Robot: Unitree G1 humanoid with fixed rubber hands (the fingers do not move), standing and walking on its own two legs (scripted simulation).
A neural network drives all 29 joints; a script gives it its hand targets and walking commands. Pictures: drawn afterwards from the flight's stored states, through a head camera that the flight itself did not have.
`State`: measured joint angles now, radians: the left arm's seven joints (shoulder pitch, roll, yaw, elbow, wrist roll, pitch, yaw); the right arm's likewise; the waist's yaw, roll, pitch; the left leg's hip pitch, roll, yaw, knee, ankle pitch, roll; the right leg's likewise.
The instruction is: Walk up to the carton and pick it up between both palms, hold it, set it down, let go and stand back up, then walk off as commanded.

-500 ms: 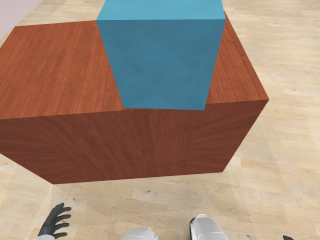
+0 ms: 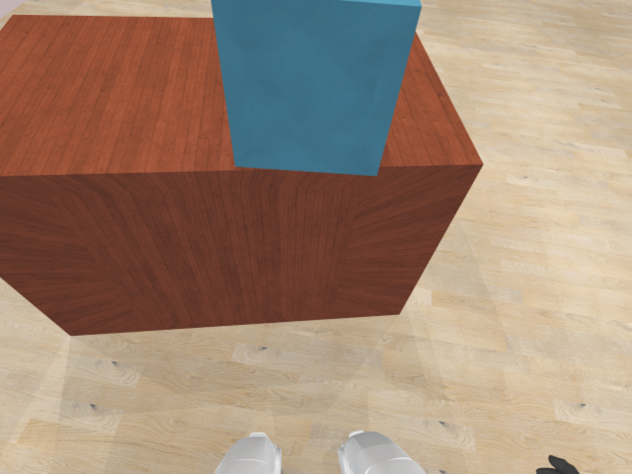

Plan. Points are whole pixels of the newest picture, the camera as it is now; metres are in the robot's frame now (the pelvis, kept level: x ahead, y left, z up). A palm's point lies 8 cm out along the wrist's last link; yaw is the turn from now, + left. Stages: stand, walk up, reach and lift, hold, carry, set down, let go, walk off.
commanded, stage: walk off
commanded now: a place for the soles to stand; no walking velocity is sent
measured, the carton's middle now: (312, 68) +0.71 +0.04 +0.11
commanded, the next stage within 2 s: stand in 1.60 s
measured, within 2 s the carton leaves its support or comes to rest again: neither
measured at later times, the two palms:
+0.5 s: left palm out of the picture +0.04 +0.29 -0.08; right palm out of the picture +0.03 -0.33 -0.10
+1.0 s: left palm out of the picture +0.06 +0.28 -0.08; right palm out of the picture +0.03 -0.33 -0.09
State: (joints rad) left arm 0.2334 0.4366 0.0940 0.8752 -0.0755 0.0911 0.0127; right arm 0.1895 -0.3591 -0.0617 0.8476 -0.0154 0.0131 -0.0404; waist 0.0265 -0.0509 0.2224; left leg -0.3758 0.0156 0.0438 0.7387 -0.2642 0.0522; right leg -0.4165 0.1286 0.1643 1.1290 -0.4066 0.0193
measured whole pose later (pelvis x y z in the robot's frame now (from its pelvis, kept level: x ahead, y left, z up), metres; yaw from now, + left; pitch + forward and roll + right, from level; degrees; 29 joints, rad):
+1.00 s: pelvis -0.05 -0.03 +0.01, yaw +1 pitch -4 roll +0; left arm 0.15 0.40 0.06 0.84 -0.07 0.00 -0.01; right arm 0.25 -0.36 -0.05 0.85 0.00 -0.04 -0.01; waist 0.02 -0.02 0.09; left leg -0.17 -0.02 -0.03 0.68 -0.45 0.01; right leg -0.35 0.06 0.13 0.68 -0.26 0.01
